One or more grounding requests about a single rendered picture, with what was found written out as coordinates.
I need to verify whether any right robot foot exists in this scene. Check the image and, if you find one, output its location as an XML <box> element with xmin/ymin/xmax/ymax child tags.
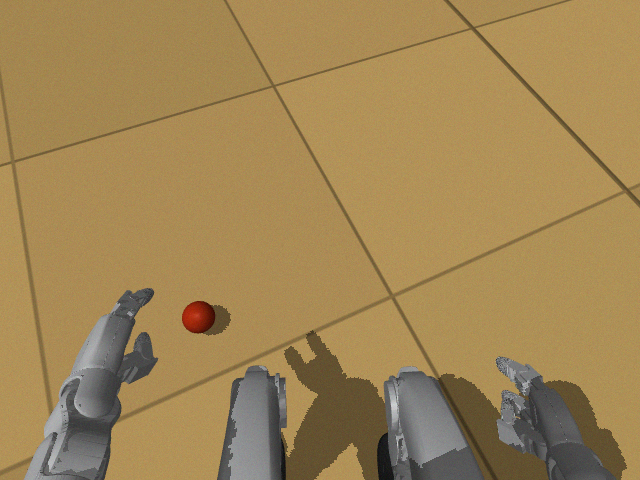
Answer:
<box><xmin>377</xmin><ymin>433</ymin><xmax>394</xmax><ymax>480</ymax></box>

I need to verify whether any left robot hand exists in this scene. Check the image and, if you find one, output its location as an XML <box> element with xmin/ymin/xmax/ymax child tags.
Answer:
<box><xmin>70</xmin><ymin>288</ymin><xmax>158</xmax><ymax>384</ymax></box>

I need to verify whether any right robot hand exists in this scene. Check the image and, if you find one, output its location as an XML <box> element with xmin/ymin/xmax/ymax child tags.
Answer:
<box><xmin>496</xmin><ymin>357</ymin><xmax>585</xmax><ymax>463</ymax></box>

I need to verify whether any right robot arm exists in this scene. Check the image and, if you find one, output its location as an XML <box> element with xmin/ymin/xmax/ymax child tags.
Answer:
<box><xmin>546</xmin><ymin>443</ymin><xmax>617</xmax><ymax>480</ymax></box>

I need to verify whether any ball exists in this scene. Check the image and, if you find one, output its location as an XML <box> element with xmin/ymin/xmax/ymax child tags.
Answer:
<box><xmin>182</xmin><ymin>301</ymin><xmax>215</xmax><ymax>333</ymax></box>

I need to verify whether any left robot arm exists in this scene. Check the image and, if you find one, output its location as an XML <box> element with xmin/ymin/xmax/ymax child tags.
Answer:
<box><xmin>24</xmin><ymin>368</ymin><xmax>121</xmax><ymax>480</ymax></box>

